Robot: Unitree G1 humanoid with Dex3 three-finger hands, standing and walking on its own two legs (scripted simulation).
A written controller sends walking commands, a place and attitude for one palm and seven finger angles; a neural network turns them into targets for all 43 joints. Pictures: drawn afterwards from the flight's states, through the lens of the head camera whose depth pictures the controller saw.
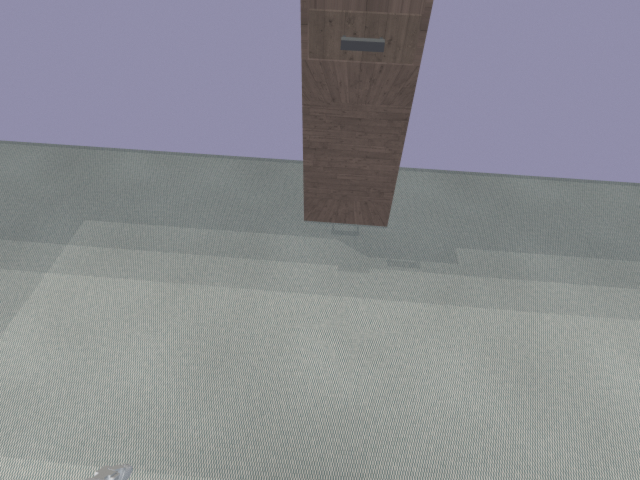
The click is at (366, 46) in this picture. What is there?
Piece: drawer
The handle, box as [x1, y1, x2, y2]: [340, 35, 384, 51]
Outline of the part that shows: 341,37 340,49 383,51 384,39 382,37 380,37 379,39 346,37 344,35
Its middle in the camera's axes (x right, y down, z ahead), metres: +0.12 -0.60 +1.17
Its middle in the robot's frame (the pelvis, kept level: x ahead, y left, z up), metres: +1.29 -0.07 +0.04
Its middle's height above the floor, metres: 0.81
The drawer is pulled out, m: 0.00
